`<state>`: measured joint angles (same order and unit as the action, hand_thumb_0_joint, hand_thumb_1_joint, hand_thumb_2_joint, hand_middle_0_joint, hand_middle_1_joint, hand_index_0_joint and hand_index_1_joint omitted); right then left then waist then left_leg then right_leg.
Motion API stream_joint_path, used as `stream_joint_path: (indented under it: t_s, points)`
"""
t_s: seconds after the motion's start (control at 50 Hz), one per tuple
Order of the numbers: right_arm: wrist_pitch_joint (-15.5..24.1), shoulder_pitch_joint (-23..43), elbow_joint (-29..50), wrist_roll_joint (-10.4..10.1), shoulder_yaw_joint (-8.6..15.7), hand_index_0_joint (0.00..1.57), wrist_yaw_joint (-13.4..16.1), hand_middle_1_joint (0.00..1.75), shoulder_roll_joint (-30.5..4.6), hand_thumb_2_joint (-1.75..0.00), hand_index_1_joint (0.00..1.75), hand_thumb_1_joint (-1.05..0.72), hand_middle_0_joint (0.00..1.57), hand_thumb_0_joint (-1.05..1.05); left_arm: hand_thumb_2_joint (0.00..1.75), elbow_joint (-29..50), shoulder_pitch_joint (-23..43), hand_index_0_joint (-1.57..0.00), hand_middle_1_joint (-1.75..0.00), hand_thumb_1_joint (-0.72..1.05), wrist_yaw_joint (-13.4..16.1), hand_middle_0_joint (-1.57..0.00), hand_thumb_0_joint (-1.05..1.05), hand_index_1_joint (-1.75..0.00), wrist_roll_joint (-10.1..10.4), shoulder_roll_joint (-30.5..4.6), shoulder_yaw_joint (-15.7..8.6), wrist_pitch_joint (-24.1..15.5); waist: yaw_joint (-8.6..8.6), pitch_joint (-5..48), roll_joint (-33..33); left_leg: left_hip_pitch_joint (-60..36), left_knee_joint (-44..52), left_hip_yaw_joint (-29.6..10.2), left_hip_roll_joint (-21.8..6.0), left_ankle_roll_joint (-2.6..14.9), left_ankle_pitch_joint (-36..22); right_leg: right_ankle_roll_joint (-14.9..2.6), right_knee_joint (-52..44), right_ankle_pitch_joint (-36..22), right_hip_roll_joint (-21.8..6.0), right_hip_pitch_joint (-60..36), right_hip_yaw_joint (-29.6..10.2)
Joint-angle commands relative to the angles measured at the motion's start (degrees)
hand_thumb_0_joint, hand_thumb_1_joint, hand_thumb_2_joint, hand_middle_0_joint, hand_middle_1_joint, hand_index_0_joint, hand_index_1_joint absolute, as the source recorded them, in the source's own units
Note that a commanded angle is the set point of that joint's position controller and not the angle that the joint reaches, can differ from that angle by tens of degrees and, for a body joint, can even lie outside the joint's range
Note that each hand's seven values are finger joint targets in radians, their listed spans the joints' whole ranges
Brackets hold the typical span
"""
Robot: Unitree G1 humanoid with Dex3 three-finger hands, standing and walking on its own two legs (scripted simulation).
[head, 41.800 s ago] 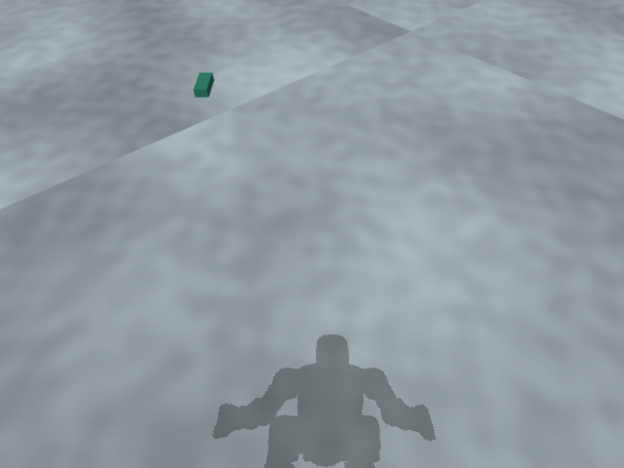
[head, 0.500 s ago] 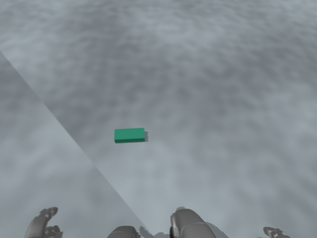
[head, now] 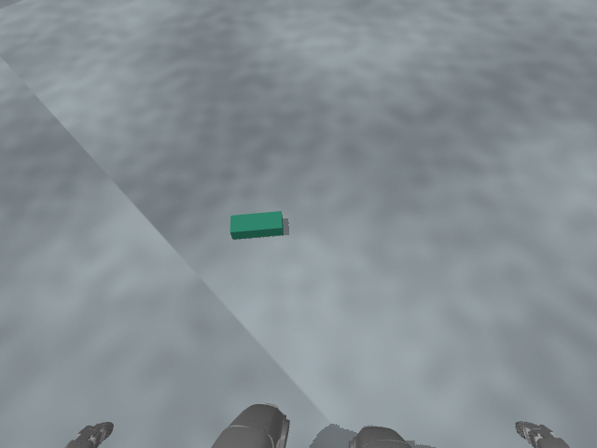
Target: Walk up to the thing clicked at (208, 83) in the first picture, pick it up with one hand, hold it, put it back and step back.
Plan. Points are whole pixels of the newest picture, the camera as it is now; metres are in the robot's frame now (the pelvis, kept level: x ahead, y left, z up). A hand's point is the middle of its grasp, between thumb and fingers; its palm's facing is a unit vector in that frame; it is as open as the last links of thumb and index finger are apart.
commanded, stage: step back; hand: left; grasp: from above
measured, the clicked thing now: (257, 225) +0.91 +0.24 -0.74
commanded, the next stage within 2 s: stand in 1.54 s
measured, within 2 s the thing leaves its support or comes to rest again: neither
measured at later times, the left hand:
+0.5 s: hand out of the picture -0.11 +0.26 -0.14, palm faces -0.01 -0.91 -0.41, open 7.4 cm
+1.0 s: hand out of the picture -0.10 +0.28 -0.14, palm faces +0.03 -0.91 -0.41, open 7.4 cm
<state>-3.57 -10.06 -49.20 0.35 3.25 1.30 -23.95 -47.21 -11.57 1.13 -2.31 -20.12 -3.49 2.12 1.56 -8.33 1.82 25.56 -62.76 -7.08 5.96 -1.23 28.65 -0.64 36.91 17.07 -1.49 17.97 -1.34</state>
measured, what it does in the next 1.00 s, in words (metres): walks backwards: left foot, then right foot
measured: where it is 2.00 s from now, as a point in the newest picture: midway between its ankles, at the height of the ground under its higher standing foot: outside the picture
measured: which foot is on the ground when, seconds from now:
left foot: up 0.00-0.10, down 0.12-0.44, up 0.46-0.68, down 0.70-1.00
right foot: down 0.00-0.14, up 0.16-0.40, down 0.42-1.00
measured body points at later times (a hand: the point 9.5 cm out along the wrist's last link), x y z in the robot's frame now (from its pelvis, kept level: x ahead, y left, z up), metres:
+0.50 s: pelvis -0.17 -0.01 +0.00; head -0.14 -0.03 +0.44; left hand -0.11 +0.30 -0.12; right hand -0.05 -0.32 -0.13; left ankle -0.09 +0.13 -0.70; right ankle -0.18 -0.12 -0.73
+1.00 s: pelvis -0.17 +0.00 +0.00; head -0.16 -0.01 +0.45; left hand -0.10 +0.32 -0.11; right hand -0.11 -0.31 -0.13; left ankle -0.18 +0.14 -0.72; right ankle -0.15 -0.12 -0.73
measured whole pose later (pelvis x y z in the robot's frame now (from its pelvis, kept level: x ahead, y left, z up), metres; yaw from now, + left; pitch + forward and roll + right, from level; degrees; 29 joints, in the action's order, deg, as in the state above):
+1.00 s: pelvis -0.17 +0.00 +0.00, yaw +2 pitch -3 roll -1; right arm -0.3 -13.6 -56.5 1.4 3.1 -0.8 -21.0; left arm -56.6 -10.6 -0.3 -1.6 -22.4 -3.5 -2.5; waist -0.1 -4.0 2.0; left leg 14.3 -39.1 -4.4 -1.3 -0.1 23.1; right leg -1.0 33.3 15.8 0.9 14.2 2.3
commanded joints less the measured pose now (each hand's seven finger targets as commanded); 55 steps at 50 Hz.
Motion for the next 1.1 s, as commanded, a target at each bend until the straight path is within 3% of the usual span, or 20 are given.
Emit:
stream_joint_path:
  t_s: [0.0,0.08,0.12,0.14,0.22,0.36,0.4,0.42,0.44,0.48,0.6,0.66,0.68,0.72,0.74,0.82,0.92,0.96,0.98,1.08]
  points:
    - [1.6,1.1,5.7,0.8,2.3,0.2,0.4,0.3,-8.2,-0.9,0.3,-0.9,0.2,0.0,0.9,5.5,0.0,-0.2,-0.3,0.9,1.9,-0.2,0.0,-0.3,0.0,-16.4,-4.9,-1.1,2.04,9.4,-13.5,1.1,15.8,1.9,-4.2,0.35,2.2,-11.36,-6.3,-31.8,-15.0,-13.8,-13.4]
    - [1.8,-6.4,1.8,1.4,3.6,0.2,-0.2,0.3,-9.1,-0.9,0.3,-0.9,0.2,0.0,0.9,6.2,3.1,-0.2,-0.3,0.9,1.3,-0.2,0.0,-0.3,1.4,-16.2,-3.4,0.0,-2.18,12.8,-10.9,-13.9,38.3,6.1,-4.4,2.91,-14.9,-5.96,-1.0,-21.4,-10.7,-6.3,-9.9]
    - [1.6,-1.3,3.8,1.7,4.9,0.2,-1.1,0.3,-17.7,-0.9,0.3,-0.9,0.2,0.0,0.9,7.3,4.4,-0.2,-0.3,0.9,1.5,-0.2,0.0,-0.3,1.8,-13.0,-2.3,-0.3,-1.87,11.2,11.2,-13.8,43.1,-18.7,-24.2,14.23,-24.0,-0.14,13.8,10.8,3.8,8.1,3.2]
    - [1.7,-0.5,4.5,2.0,5.3,0.2,-1.3,0.3,-19.1,-0.9,0.3,-0.9,0.2,0.0,0.9,6.9,8.3,-0.2,-0.3,0.9,2.1,-0.2,0.0,-0.3,1.1,-14.8,-3.8,-0.1,-4.89,9.7,11.6,-5.0,45.5,-24.3,-29.0,20.03,-27.4,0.54,27.1,21.8,4.5,5.0,-2.8]
    - [2.2,6.1,5.4,2.1,3.0,0.2,-0.2,0.3,-12.9,-0.9,0.3,-0.9,0.2,0.0,0.9,2.4,0.9,-0.2,-0.3,0.9,1.2,-0.2,0.0,-0.3,2.3,-13.8,-3.8,0.5,1.12,6.9,5.3,-5.3,38.7,-6.5,-19.6,14.32,-34.6,-0.21,36.3,13.0,6.3,6.1,-7.0]
    - [1.4,3.0,3.2,1.7,3.1,0.2,-0.7,0.3,-12.2,-0.9,0.3,-0.9,0.2,0.0,0.9,-2.8,-4.4,-0.2,-0.3,0.9,0.0,-0.2,0.0,-0.3,0.6,-11.0,-2.8,-3.1,0.4,11.0,6.4,-11.5,32.4,-3.7,-17.1,10.64,-13.9,-0.78,-17.2,2.6,3.8,-9.6,1.8]
    - [1.5,-1.2,3.0,1.3,1.5,0.2,-1.1,0.3,-6.6,-0.9,0.3,-0.9,0.2,0.0,0.9,-3.0,-3.8,-0.2,-0.3,0.9,0.3,-0.2,0.0,-0.3,-1.0,-17.3,-4.8,-4.2,-0.92,8.6,-9.1,7.6,18.7,1.7,-6.8,3.7,-0.3,-4.64,-20.8,10.8,-7.8,-18.2,-21.7]
    - [1.3,4.8,3.8,1.5,2.2,0.2,-0.3,0.3,-7.9,-0.9,0.3,-0.9,0.2,0.0,0.9,-1.3,0.3,-0.2,-0.3,0.9,0.4,-0.2,0.0,-0.3,-0.8,-23.0,-5.7,-4.1,2.49,6.0,-13.0,2.1,13.1,-2.1,-5.9,1.58,4.6,-12.91,-23.8,20.4,-20.6,2.2,-33.0]
    - [1.2,5.3,3.0,1.2,3.3,0.2,-0.5,0.3,-10.8,-0.9,0.3,-0.9,0.2,0.0,0.9,-0.4,4.2,-0.2,-0.3,0.9,0.4,-0.2,0.0,-0.3,-0.5,-22.4,-5.6,-4.4,0.88,0.3,-9.9,-2.1,6.4,-5.5,-6.9,1.05,1.8,-13.95,-25.5,25.1,-21.3,11.2,-33.2]
    - [2.0,1.5,-0.2,0.3,2.9,0.2,-1.0,0.3,-9.8,-0.9,0.3,-0.9,0.2,0.0,0.9,-0.5,7.2,-0.2,-0.3,0.9,0.5,-0.2,0.0,-0.3,0.0,-16.9,-4.2,-5.1,-1.68,0.5,-4.3,0.2,5.9,-3.9,-3.7,1.07,-5.6,-9.46,-20.0,10.7,-12.3,3.5,-18.9]
    - [4.0,2.8,-0.4,1.5,2.3,0.2,-2.2,0.3,-8.2,-0.9,0.3,-0.9,0.2,0.0,0.9,-3.1,0.6,-0.2,-0.3,0.9,-0.6,-0.2,0.0,-0.3,-0.6,-17.3,-4.7,-4.8,2.4,1.7,-11.2,-1.5,24.4,3.1,-4.9,0.41,-0.2,-8.91,-19.8,19.5,-11.5,-4.8,-16.4]
    - [5.2,-1.0,-2.7,1.6,3.0,0.2,-2.1,0.3,-7.8,-0.9,0.3,-0.9,0.2,0.0,0.9,-3.0,1.4,-0.2,-0.3,0.9,-1.1,-0.2,0.0,-0.3,0.0,-16.7,-3.1,-3.8,-0.56,4.4,-9.9,-15.4,38.3,7.1,-3.5,2.13,-7.6,-6.94,-14.3,11.2,-9.0,-0.2,-10.5]
    - [5.6,-3.1,-3.4,1.8,3.6,0.2,-1.8,0.3,-8.4,-0.9,0.3,-0.9,0.2,0.0,0.9,-2.8,1.1,-0.2,-0.3,0.9,-1.2,-0.2,0.0,-0.3,0.1,-14.5,-2.1,-3.6,-1.69,6.2,-7.5,-22.2,41.5,3.6,-5.2,2.93,-9.8,-5.2,-9.2,7.0,-6.8,3.2,-7.6]
    - [5.9,-5.2,-3.7,2.1,4.8,0.2,-1.7,0.3,-15.6,-0.9,0.3,-0.9,0.2,0.0,0.9,-2.6,4.9,-0.2,-0.3,0.9,-1.1,-0.2,0.0,-0.3,1.4,-12.9,-1.9,-3.6,-3.69,7.0,5.6,-19.1,49.8,-24.1,-23.0,12.53,15.6,-0.7,7.8,14.3,1.8,11.4,2.4]
    - [6.2,-4.1,-3.1,1.9,4.8,0.2,-1.8,0.3,-15.3,-0.9,0.3,-0.9,0.2,0.0,0.9,-2.6,5.0,-0.2,-0.3,0.9,-1.1,-0.2,0.0,-0.3,1.0,-14.9,-2.4,-3.8,-3.48,4.4,3.5,-15.5,50.8,-24.9,-24.6,14.96,13.8,-0.79,13.3,14.3,0.0,10.4,-1.2]
    - [6.5,-2.2,-3.2,1.9,4.0,0.2,-1.3,0.3,-12.8,-0.9,0.3,-0.9,0.2,0.0,0.9,-4.1,2.7,-0.2,-0.3,0.9,-1.6,-0.2,0.0,-0.3,1.4,-13.6,-2.3,-4.7,-2.04,3.8,8.6,-15.7,45.5,-12.8,-19.0,12.14,-7.8,-0.85,7.0,11.4,-1.0,7.6,-0.4]
    - [4.8,1.5,-1.4,0.6,2.3,0.2,-1.5,0.3,-8.2,-0.9,0.3,-0.9,0.2,0.0,0.9,-8.0,-3.1,-0.2,-0.3,0.9,-0.7,-0.2,0.0,-0.3,0.6,-12.8,-3.0,-5.6,2.18,7.6,3.0,-2.1,32.1,-2.0,-12.6,6.19,-12.8,-1.2,-13.1,-2.6,2.4,-17.4,2.5]
    - [4.5,1.5,-0.6,0.5,1.3,0.2,-0.9,0.3,-5.2,-0.9,0.3,-0.9,0.2,0.0,0.9,-7.5,-3.8,-0.2,-0.3,0.9,-0.2,-0.2,0.0,-0.3,0.2,-20.7,-4.5,-6.0,3.22,7.0,-12.1,7.2,14.0,2.8,-2.7,2.28,4.0,-10.23,-23.2,12.7,-18.3,-15.5,-27.0]
    - [4.5,0.8,-1.8,1.1,2.4,0.2,-0.4,0.3,-8.6,-0.9,0.3,-0.9,0.2,0.0,0.9,-5.8,-0.2,-0.2,-0.3,0.9,-0.4,-0.2,0.0,-0.3,0.0,-21.3,-4.6,-6.1,2.03,4.0,-8.6,4.4,8.9,0.1,-6.0,1.66,6.2,-14.91,-22.5,10.7,-23.1,-8.5,-30.3]
    - [5.3,-2.8,-5.0,0.9,2.0,0.2,-1.3,0.3,-7.1,-0.9,0.3,-0.9,0.2,0.0,0.9,-5.1,4.5,-0.2,-0.3,0.9,-0.4,-0.2,0.0,-0.3,0.8,-16.6,-2.9,-6.2,-0.6,5.8,-10.1,-5.4,20.2,4.7,-8.0,1.4,-2.8,-9.42,-15.1,-14.8,-13.4,-5.1,-10.0]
